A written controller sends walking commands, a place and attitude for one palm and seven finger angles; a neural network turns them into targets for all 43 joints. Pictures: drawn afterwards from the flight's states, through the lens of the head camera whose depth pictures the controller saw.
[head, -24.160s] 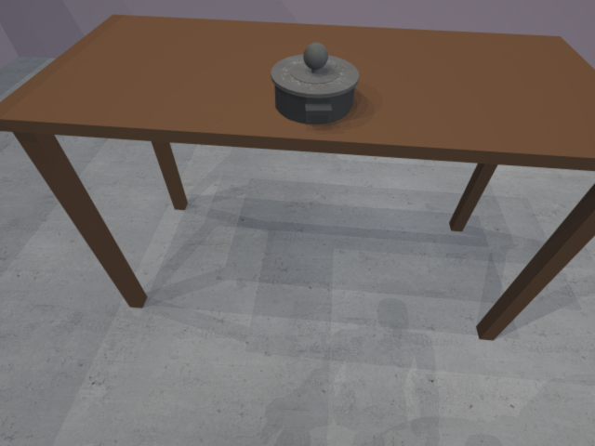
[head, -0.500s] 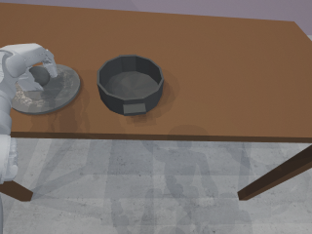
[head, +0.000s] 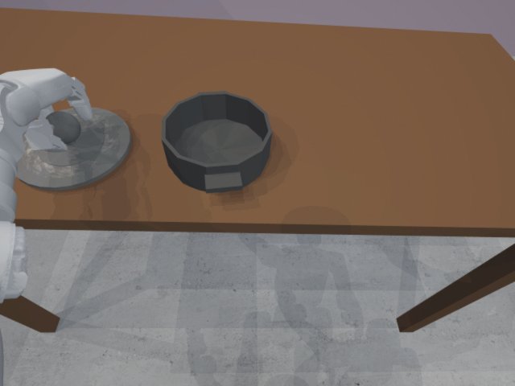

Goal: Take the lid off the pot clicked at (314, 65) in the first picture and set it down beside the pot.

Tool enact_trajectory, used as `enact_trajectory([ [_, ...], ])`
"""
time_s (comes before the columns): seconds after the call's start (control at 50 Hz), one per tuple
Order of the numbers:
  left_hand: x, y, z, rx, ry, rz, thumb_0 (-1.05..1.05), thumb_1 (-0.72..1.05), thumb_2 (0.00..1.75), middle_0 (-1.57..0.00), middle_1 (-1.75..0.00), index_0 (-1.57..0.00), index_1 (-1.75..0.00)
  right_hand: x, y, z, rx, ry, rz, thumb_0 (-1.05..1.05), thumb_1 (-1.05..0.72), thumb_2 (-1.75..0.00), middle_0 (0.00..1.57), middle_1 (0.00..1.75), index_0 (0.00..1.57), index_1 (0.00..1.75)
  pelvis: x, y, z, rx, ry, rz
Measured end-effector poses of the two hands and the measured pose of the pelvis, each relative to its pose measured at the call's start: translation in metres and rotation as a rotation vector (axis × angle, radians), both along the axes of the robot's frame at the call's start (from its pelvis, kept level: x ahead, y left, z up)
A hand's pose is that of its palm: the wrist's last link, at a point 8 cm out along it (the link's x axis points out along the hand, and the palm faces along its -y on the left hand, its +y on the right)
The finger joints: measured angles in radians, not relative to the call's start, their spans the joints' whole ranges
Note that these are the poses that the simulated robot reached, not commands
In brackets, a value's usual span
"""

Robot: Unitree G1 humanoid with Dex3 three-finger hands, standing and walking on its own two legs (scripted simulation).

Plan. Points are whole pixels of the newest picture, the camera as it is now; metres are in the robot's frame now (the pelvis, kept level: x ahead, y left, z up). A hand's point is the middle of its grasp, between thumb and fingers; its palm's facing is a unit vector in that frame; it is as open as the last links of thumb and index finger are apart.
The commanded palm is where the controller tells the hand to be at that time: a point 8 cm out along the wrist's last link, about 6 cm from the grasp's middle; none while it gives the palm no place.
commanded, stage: open the fingers wide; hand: left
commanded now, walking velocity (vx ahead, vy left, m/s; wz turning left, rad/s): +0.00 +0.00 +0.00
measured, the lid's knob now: (62, 127) +0.48 +0.31 +0.12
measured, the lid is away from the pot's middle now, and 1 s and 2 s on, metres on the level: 0.24 0.24 0.24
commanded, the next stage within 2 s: raise the empty hand in 0.36 s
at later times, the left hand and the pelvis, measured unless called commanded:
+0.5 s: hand (52, 125) +0.46 +0.30 +0.14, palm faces -0.37 -0.09 -0.93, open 11.0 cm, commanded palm +0.46 +0.29 +0.21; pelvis +0.00 +0.00 +0.00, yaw +0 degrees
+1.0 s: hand (31, 89) +0.47 +0.31 +0.20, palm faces -0.31 -0.09 -0.95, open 11.0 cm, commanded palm +0.46 +0.29 +0.26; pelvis +0.00 +0.00 +0.00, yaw +0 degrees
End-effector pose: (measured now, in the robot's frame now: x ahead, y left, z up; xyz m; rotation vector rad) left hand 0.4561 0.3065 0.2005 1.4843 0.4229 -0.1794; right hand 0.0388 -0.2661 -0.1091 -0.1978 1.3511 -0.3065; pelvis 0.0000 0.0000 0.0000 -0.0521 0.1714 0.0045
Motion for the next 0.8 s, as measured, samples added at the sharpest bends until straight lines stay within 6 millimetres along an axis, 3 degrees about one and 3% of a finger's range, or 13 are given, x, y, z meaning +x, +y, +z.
enact_trajectory([
  [0.24, 0.003, 0.001, 0.003, 0.004, -0.006, 0.008, 0.00, -0.08, 0.87, -0.49, -0.66, -0.49, -0.66, 0.003, -0.001, 0.002, -0.007, -0.009, 0.001, 0.01, -0.90, -0.90, 0.20, 0.30, 0.20, 0.30, 0.001, -0.001, 0.000, 0.000, 0.004, 0.003],
  [0.32, 0.002, 0.000, -0.002, 0.032, 0.014, 0.001, 0.00, -0.10, 0.89, -0.49, -0.64, -0.49, -0.63, 0.001, -0.001, 0.001, -0.003, 0.005, 0.001, 0.01, -0.90, -0.90, 0.20, 0.30, 0.20, 0.30, 0.001, 0.000, 0.000, 0.000, 0.006, 0.003],
  [0.44, 0.002, -0.006, 0.008, -0.016, -0.034, -0.028, 0.00, -0.12, 0.90, -0.50, -0.61, -0.49, -0.61, 0.001, 0.000, 0.000, 0.000, -0.001, -0.001, 0.01, -0.90, -0.90, 0.20, 0.30, 0.20, 0.30, 0.002, 0.000, 0.000, 0.000, 0.000, 0.003],
  [0.54, 0.001, -0.004, 0.000, 0.038, 0.008, -0.006, 0.00, -0.13, 0.91, -0.50, -0.60, -0.50, -0.60, 0.001, 0.002, 0.000, 0.009, -0.002, 0.001, 0.01, -0.90, -0.90, 0.20, 0.30, 0.20, 0.30, 0.000, 0.000, 0.000, -0.001, -0.001, 0.004],
  [0.62, 0.001, -0.011, 0.018, 0.039, -0.056, -0.051, 0.00, -0.13, 0.91, -0.51, -0.59, -0.51, -0.59, 0.002, 0.003, 0.000, 0.010, -0.004, 0.015, 0.01, -0.90, -0.90, 0.20, 0.30, 0.20, 0.30, 0.000, 0.002, 0.001, -0.001, -0.006, 0.014],
  [0.68, 0.002, -0.006, 0.032, -0.007, -0.084, -0.013, 0.00, -0.13, 0.92, -0.51, -0.59, -0.51, -0.58, 0.005, 0.004, 0.000, 0.013, -0.024, 0.008, 0.01, -0.90, -0.90, 0.20, 0.30, 0.20, 0.30, 0.001, 0.001, 0.001, 0.001, -0.009, 0.007],
  [0.8, 0.002, -0.001, 0.030, 0.048, -0.016, 0.050, 0.00, -0.14, 0.92, -0.51, -0.58, -0.51, -0.58, 0.004, 0.004, 0.000, 0.021, -0.017, 0.014, 0.01, -0.90, -0.90, 0.20, 0.30, 0.20, 0.30, -0.002, 0.001, 0.002, 0.003, -0.011, 0.008],
])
